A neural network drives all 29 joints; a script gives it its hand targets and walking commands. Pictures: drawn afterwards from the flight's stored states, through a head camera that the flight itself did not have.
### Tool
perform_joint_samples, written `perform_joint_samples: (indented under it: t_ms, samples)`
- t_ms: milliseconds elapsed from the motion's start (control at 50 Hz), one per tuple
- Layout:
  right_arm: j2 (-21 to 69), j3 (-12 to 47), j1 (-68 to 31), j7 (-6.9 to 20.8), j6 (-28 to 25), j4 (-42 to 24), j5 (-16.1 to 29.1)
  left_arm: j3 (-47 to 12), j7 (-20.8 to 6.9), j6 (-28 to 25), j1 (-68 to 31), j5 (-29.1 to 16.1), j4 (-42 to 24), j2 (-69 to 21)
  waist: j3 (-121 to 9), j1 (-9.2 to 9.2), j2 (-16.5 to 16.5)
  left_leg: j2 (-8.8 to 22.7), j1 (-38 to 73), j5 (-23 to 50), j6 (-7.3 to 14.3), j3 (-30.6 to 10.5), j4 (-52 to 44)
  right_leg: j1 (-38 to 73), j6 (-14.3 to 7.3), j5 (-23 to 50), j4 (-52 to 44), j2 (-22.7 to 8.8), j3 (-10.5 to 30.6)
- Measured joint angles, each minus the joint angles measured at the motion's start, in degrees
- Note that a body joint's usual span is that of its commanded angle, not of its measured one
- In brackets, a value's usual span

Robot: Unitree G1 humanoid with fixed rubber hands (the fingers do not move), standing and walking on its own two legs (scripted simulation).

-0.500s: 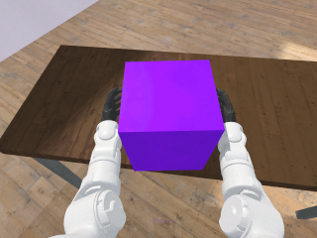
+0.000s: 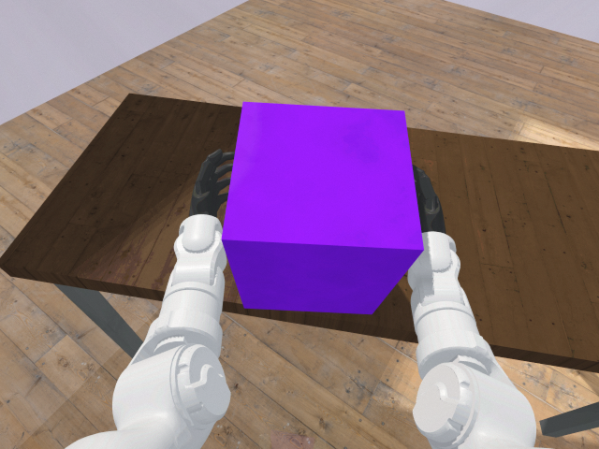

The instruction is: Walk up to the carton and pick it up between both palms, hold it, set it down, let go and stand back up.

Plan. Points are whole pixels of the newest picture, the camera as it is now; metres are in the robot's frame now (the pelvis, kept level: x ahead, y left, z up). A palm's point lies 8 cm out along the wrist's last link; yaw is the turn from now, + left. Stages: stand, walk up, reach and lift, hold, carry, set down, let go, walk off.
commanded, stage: reach and lift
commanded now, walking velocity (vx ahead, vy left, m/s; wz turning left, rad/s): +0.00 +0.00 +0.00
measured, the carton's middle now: (315, 220) +0.44 +0.00 +0.05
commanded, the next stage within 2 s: none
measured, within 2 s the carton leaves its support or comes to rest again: neither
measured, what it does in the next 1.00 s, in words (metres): stands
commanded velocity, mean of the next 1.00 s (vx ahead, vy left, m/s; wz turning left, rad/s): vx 0.00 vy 0.00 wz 0.00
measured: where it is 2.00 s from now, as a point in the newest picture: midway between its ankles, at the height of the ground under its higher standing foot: outside the picture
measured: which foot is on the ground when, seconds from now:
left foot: down 0.00-1.00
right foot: down 0.00-1.00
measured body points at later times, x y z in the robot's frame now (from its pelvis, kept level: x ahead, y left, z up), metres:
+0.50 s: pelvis +0.00 +0.00 +0.00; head +0.01 +0.01 +0.45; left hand +0.43 +0.14 +0.12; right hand +0.41 -0.16 +0.11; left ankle +0.02 +0.12 -0.75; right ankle -0.01 -0.10 -0.75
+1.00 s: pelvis -0.01 +0.00 +0.00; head -0.02 +0.03 +0.45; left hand +0.40 +0.15 +0.15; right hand +0.38 -0.16 +0.13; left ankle +0.02 +0.12 -0.75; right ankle -0.01 -0.10 -0.75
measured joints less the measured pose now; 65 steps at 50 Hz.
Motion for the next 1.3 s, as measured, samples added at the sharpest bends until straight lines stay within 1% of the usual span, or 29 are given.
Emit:
perform_joint_samples:
  t_ms: [80, 220, 300, 440, 600, 840, 1060, 1300]
  samples:
    - [0.77, 0.32, 0.93, 0.56, 1.87, -0.87, 0.86, -1.27, -0.12, 2.34, 1.6, -0.38, -1.7, -0.02, 0.42, -0.31, -0.33, -0.12, 1.09, -0.22, -0.09, -0.12, 0.38, 1.14, 0.03, -0.3, 0.4, -0.13, -0.14]
    - [1.13, 1.8, 2.82, 0.94, 3.24, -1.65, 2.92, -3.89, 0.16, 4.34, 4.01, -2.29, -3.4, 0.0, -0.17, -0.78, 0.03, -0.32, 2.18, -0.89, -0.05, -0.44, 1.23, 2.63, 0.13, -0.79, 0.67, -0.29, -0.47]
    - [0.43, 4.08, 3.36, 0.57, 4.07, -1.78, 5.52, -5.25, 0.45, 5.52, 4.27, -3.56, -4.17, 0.12, -0.03, -0.99, 0.33, -0.32, 3.33, -1.6, 0.04, -0.46, 2.01, 4.09, 0.17, -1.17, 0.81, -0.26, -0.49]
    - [-1.16, 9.35, 4.15, -0.73, 6.37, -2.3, 11.58, -7.02, 0.51, 9.12, 4.21, -4.92, -6.7, 0.14, 1.58, -1.23, 0.27, -0.07, 6.51, -3.23, 0.08, -0.25, 3.69, 7.74, 0.1, -2.03, 1.25, 0.01, -0.26]
    - [-1.92, 14.79, 5.95, -2.06, 9.17, -3.79, 17.91, -9.16, 0.01, 14.38, 6.25, -5.91, -12.02, -0.01, 3.59, -1.66, -0.56, 0.22, 9.66, -4.57, -0.05, -0.36, 5.18, 11.37, -0.09, -2.89, 1.77, 0.35, -0.34]
    - [-2.69, 21.09, 8.07, -3.75, 12.8, -7.06, 25.15, -14.06, 0.27, 21.72, 9.2, -8.33, -19.94, 1.03, 4.71, -2.73, -1.5, 0.18, 11.56, -5.79, -0.12, -0.92, 7.5, 13.86, -0.12, -3.87, 3.23, 0.37, -0.91]
    - [-4.27, 25.19, 8.21, -4.68, 17.84, -11.02, 30.4, -17.68, 1.13, 29.12, 9.2, -9.17, -25.96, 2.04, 5.93, -3.57, -2.09, 0.13, 12.36, -6.88, 0.11, -0.67, 9.74, 14.8, 0.09, -4.65, 5.03, 0.27, -0.7]
    - [-5.76, 29.41, 9.39, -5.84, 23.8, -18.19, 35.46, -20.31, 1.42, 37.53, 10.59, -9.16, -35.69, 2.21, 7.5, -4.49, -2.16, 0.2, 13.26, -7.57, 0.36, -0.13, 11.02, 15.87, 0.28, -4.73, 5.54, 0.3, -0.16]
